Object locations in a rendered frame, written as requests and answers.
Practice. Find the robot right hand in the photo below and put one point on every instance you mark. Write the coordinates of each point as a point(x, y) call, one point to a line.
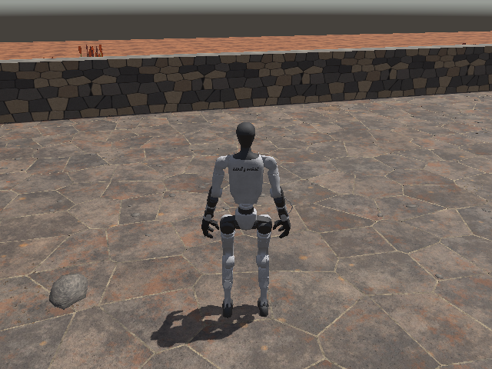
point(286, 227)

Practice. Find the robot right upper arm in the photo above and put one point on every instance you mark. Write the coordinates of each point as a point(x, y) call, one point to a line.
point(273, 175)

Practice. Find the robot left forearm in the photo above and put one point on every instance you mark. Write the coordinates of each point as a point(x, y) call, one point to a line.
point(210, 207)

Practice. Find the robot left hand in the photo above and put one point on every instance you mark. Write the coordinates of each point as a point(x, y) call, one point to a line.
point(205, 227)

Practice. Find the robot left upper arm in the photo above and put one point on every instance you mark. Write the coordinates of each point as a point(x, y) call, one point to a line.
point(218, 175)

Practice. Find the robot right forearm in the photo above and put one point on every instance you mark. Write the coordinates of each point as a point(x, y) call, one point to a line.
point(281, 207)

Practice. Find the robot left thigh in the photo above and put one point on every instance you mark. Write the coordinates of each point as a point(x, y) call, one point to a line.
point(227, 227)

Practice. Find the robot right foot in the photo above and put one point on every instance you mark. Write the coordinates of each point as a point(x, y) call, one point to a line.
point(263, 309)

